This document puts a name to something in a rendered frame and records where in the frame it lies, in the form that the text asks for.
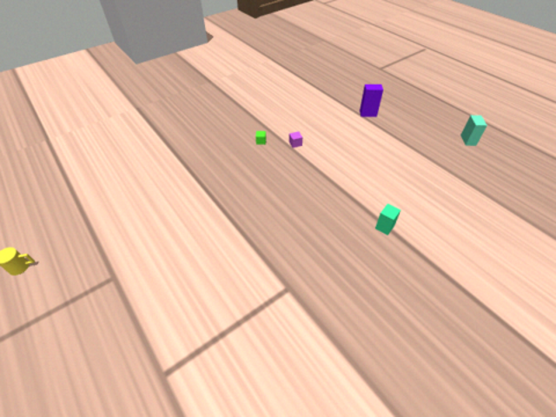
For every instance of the bookshelf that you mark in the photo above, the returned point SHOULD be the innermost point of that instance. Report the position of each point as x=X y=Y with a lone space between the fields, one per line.
x=258 y=8

